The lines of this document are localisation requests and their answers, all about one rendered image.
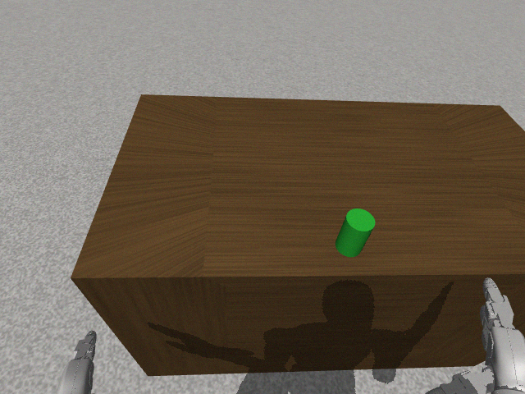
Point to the left robot hand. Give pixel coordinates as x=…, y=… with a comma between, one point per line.
x=77, y=377

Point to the can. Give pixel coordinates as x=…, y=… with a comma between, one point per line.
x=356, y=229

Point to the right robot hand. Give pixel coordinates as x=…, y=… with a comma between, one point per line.
x=505, y=350

